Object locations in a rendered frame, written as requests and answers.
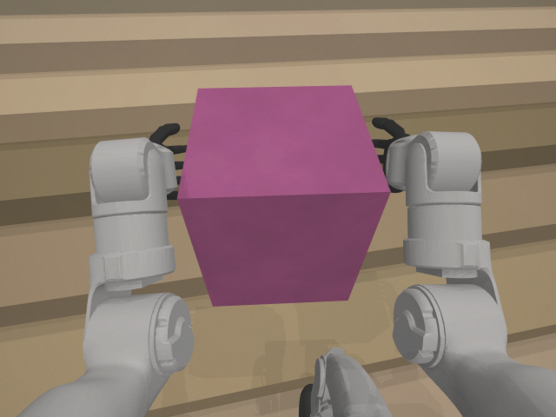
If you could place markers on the right robot thigh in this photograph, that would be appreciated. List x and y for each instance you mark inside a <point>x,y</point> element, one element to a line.
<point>345,384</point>

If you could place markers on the robot right shin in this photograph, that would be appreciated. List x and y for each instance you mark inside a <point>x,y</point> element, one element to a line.
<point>322,408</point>

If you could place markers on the right robot upper arm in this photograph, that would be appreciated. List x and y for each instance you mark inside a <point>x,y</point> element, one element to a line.
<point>457,335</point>

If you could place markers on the carton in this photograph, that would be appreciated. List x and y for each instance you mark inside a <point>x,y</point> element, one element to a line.
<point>281,193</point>

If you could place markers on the robot left hand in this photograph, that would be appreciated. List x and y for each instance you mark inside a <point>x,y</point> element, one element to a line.
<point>159,137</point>

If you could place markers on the robot right forearm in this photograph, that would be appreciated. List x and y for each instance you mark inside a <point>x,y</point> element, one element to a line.
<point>440,172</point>

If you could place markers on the left robot upper arm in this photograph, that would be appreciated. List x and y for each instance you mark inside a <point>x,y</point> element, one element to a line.
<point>132,345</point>

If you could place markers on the robot left forearm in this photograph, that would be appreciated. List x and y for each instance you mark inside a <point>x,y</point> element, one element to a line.
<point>129,182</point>

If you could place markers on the robot right hand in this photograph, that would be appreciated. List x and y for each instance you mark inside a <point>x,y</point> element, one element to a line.
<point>395,130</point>

